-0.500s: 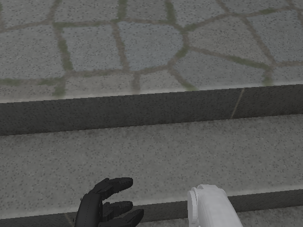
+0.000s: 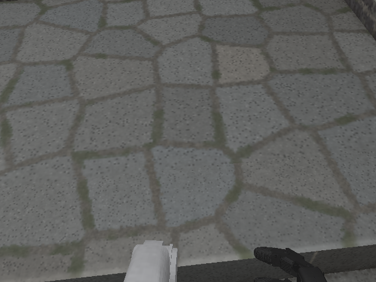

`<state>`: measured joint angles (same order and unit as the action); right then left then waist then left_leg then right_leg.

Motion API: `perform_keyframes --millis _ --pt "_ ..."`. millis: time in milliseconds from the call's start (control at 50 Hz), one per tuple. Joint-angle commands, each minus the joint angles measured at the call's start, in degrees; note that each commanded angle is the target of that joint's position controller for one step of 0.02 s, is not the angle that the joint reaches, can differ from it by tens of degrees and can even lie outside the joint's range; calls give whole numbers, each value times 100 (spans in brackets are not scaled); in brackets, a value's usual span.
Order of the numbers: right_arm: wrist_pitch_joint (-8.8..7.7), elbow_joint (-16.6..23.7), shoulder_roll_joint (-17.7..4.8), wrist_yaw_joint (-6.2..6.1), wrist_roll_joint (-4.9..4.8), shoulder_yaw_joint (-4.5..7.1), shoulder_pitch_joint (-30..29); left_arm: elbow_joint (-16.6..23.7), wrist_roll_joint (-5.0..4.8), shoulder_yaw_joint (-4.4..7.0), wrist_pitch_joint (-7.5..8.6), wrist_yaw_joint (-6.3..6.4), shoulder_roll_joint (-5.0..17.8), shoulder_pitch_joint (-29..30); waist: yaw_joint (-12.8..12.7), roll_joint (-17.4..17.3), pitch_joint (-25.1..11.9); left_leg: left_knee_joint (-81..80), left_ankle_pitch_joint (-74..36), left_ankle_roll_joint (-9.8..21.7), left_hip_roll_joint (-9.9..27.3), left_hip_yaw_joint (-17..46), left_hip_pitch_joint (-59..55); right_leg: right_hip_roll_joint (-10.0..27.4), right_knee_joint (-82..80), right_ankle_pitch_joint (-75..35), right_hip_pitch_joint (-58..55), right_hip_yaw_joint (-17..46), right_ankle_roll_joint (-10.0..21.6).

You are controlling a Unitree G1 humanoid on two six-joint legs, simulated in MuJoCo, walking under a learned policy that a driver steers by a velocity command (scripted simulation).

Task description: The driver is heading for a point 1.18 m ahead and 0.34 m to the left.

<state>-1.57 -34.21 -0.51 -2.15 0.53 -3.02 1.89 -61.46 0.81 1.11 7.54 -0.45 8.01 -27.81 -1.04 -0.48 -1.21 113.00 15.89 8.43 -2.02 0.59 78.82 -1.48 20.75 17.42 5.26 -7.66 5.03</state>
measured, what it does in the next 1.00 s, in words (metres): climbs, turning left: left foot 0.18 m higher, then right foot 0.18 m higher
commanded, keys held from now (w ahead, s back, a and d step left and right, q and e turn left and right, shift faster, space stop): w+q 0.74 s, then w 0.26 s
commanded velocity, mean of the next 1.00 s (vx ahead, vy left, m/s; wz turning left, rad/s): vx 0.50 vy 0.00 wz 0.47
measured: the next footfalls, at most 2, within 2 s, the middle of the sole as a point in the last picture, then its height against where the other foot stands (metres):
left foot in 0.12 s outside the picture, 0.18 m higher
right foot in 0.60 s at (216, 203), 0.18 m higher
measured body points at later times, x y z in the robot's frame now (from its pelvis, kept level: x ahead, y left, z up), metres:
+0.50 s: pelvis +0.31 +0.04 +0.18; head +0.33 +0.06 +0.63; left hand +0.55 +0.21 +0.15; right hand +0.29 -0.20 +0.04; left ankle +0.20 +0.07 -0.56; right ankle +0.47 -0.05 -0.26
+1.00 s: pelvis +0.61 +0.13 +0.36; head +0.62 +0.15 +0.81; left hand +0.48 +0.36 +0.22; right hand +0.92 +0.07 +0.29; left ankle +0.70 +0.31 -0.34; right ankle +0.56 -0.03 -0.38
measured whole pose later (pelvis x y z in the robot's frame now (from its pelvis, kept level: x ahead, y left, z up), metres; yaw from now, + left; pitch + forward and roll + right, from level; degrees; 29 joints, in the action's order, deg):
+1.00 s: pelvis +0.61 +0.13 +0.36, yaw +29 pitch +3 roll -1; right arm -2.4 -35.0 -11.0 3.6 1.2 2.6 3.6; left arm -52.7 1.0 3.8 7.8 0.5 13.3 -24.0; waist -4.0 -0.1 -1.9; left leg 42.2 5.9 6.6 3.0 -2.7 38.4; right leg 3.4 16.2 19.1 -1.3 -13.9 -1.8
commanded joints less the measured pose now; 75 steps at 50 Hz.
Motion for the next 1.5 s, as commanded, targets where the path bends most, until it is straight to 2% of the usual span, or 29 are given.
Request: perform_keyframes --millis 20,80,100,120,140,160,180,280,340,400,440,500,540,580,600,620,640,660,700,740,800,900,1000,1060,1080,1100,1120,1200,1500 --pt "43 603 -316 132 -1 30 -690 196 -111 66 19 296 677 -467 19 684 -7 -1406 521 97 397 -1212 -1430 1171 -1854 -4596 64 299 118" --pt "151 68 -606 124 -303 77 234 588 -430 120 58 544 1246 -122 732 886 -1446 -3291 704 250 -552 -1770 -4972 1296 -337 -11177 284 -303 246" --pt "198 -152 -808 137 -226 190 1047 795 -407 240 141 484 1596 5 951 1308 -1565 -4196 772 325 -518 -1675 -5047 1679 795 -12043 -403 -163 242" --pt "152 -343 -1080 191 -36 293 1506 966 -432 292 129 341 1648 109 1052 1540 -1735 -5450 1203 435 -706 -1311 -5552 1746 2039 -11531 -745 -136 226" --pt "118 -588 -1527 236 170 527 1882 1168 -216 240 173 252 1378 -107 1075 1023 -1929 -5901 1497 818 -175 582 -6787 1421 3570 -8519 544 130 182" --pt "234 -900 -2040 154 82 750 2038 1767 19 203 132 6 967 761 1124 -897 -1741 -8135 2290 1722 870 3871 -7181 -279 6414 -1593 2901 91 -182" --pt "245 -816 -1958 121 87 809 1497 2054 274 179 114 -123 702 931 773 -471 -1478 -9125 3203 1667 1012 5123 -6941 -176 8337 -1094 3850 1322 -141" --pt "-235 -1773 -959 197 112 619 1593 2838 247 -232 -140 72 -451 1228 -306 607 429 -8957 51 557 549 2231 -5420 260 10494 -1117 5768 1235 128" --pt "-415 -1816 -970 292 61 531 1699 2927 219 -279 -388 141 -319 1573 -373 561 880 -9011 -40 226 262 1396 -4745 501 9162 -902 6057 983 -18" --pt "-580 -2010 -1398 327 108 581 2643 3512 238 -424 -422 251 -710 2920 250 -497 602 -9457 -852 382 730 2206 -6032 417 11164 59 7823 364 53" --pt "-545 -2079 -1451 275 8 611 2967 4009 352 -522 -372 205 -715 3787 410 -355 703 -9729 -414 234 582 2185 -6253 644 9919 456 7905 489 135" --pt "-327 -2009 -1438 -44 -12 687 3447 4420 215 -577 -486 39 -689 4561 770 -368 252 -10963 -2723 663 757 2138 -6489 586 7526 681 6025 20 53" --pt "-298 -1581 -1615 -114 -79 740 2852 3963 73 -500 -548 -39 -676 3619 191 -236 -605 -10382 -6096 456 792 1272 -6460 183 6093 1003 3591 -321 294" --pt "-454 -1217 -2327 11 -77 945 2507 3485 -213 -102 -596 54 112 2044 -680 -738 -1795 -8558 -9347 398 949 1494 -7078 -188 5009 1430 1722 -69 328" --pt "-628 -1076 -2526 174 -157 1021 1986 3260 -190 98 -551 108 603 1157 -1280 -718 -2192 -7170 -9121 231 845 1337 -6884 5 4119 1393 723 542 443" --pt "-784 -779 -2158 369 -352 1025 1658 2958 94 360 -499 205 1203 409 -1476 279 -2707 -5188 -7292 -27 152 1112 -5380 1144 2971 2822 -579 2897 862" --pt "-789 -470 -1709 547 -112 1012 1424 2807 53 474 -611 230 1565 683 -1167 1798 -2542 -2750 -930 -311 -819 797 -4184 2055 775 3030 -366 5702 1461" --pt "-759 -338 -1441 573 127 973 1629 2770 -9 401 -669 230 1073 1420 -591 1369 -1846 -1051 -631 -228 -469 1035 -3258 2191 343 3350 160 6201 1551" --pt "-530 -102 -806 379 290 710 1363 2160 18 184 -439 163 231 1716 -82 303 -178 -60 -577 -33 -105 664 -2432 2219 500 3543 1660 4827 1203" --pt "-220 -2 -627 251 199 547 1378 1583 226 36 -130 122 -303 1695 396 -259 294 -146 -270 93 55 893 -2524 1998 559 1788 2473 3138 556" --pt "8 232 -809 239 45 501 1455 1319 149 152 52 23 210 1843 926 112 740 -2081 -420 -130 359 1107 -2746 1776 -258 695 2870 1734 257" --pt "-63 29 -1396 553 25 681 815 1285 -21 371 265 103 1154 1501 477 99 201 -5721 -1619 -275 509 -183 -4593 1132 -1294 -1044 1791 -168 248" --pt "-142 111 -1260 573 149 667 30 1131 -4 438 -6 117 1374 287 -149 669 191 -7878 -764 -103 53 -965 -4935 1416 -740 -3910 -772 -215 212" --pt "-290 -431 -1609 497 317 858 1868 1226 -78 448 -199 144 1461 364 743 814 -732 -8598 -829 125 -152 -695 -7477 1260 1700 -4293 -102 -475 -6" --pt "-331 -527 -2000 393 351 960 2703 1478 33 336 -238 139 1067 412 1058 176 -1351 -8419 -121 167 1008 640 -8747 1088 3235 -1942 1083 -391 10" --pt "-347 -456 -2795 309 388 1097 2547 1923 -186 219 -233 38 547 135 573 -1476 -1692 -9063 -582 984 2547 3602 -9964 133 5235 1238 3282 35 -248" --pt "-299 -319 -2608 251 201 1124 2454 2017 -66 295 -201 32 878 718 781 -626 -1636 -9477 -934 952 2382 3831 -9557 270 5832 851 3831 879 -204" --pt "-460 -461 -1600 270 54 754 1702 2006 67 290 -278 -24 906 819 3 -197 -449 -9806 -2075 291 1515 1437 -7230 792 4902 -156 3001 987 -306" --pt "-511 -1113 -1894 151 78 720 2480 2585 31 172 -506 -257 661 2728 378 -272 712 -10346 -3423 -92 1434 -723 -8123 491 1757 -1690 3370 247 66"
